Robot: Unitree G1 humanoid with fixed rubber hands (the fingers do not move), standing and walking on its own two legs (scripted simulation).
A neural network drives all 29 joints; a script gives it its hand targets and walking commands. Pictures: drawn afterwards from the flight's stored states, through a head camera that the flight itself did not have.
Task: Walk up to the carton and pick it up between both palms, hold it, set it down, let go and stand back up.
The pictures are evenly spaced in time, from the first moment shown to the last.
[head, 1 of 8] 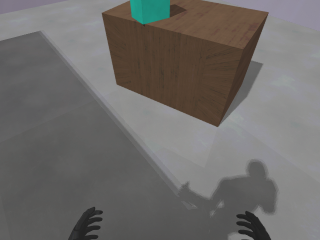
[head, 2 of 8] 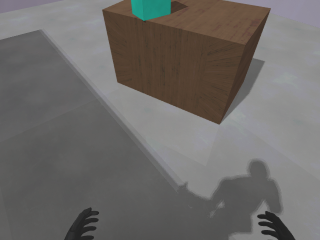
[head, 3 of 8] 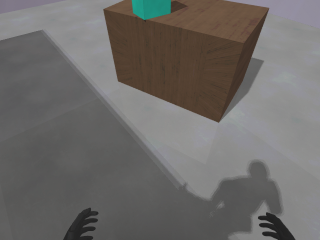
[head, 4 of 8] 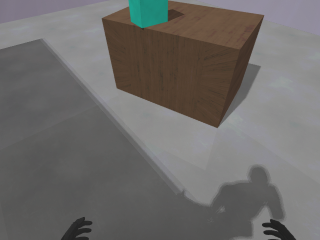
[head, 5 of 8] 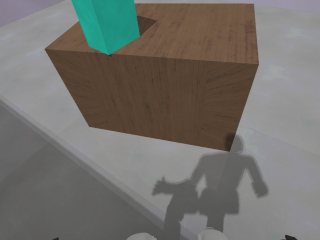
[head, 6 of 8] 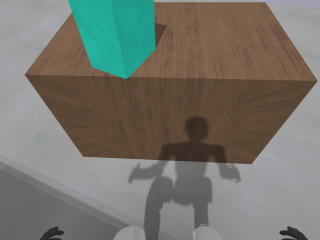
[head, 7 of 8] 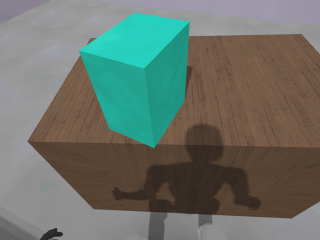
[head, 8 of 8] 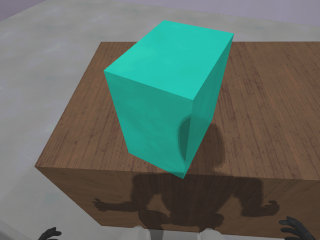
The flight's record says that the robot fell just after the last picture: no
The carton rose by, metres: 0.00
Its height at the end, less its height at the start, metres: +0.00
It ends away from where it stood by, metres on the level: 0.00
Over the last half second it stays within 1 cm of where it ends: yes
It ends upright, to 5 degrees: yes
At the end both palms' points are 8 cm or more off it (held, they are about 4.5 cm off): yes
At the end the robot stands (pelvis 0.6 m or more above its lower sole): yes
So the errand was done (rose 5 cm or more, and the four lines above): no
